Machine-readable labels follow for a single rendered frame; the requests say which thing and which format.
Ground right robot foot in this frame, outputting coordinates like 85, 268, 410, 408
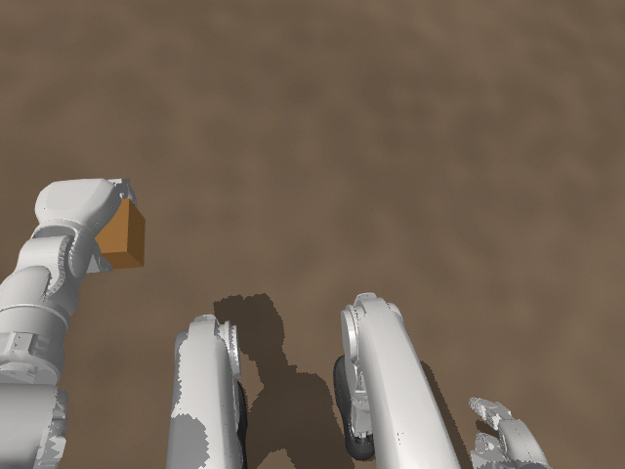
333, 355, 375, 461

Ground cube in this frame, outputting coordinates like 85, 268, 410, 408
95, 198, 146, 270

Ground right robot hand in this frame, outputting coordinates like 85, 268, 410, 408
469, 397, 549, 469

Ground left robot hand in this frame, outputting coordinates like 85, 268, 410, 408
35, 178, 138, 274

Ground left robot arm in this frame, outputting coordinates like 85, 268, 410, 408
0, 220, 96, 469

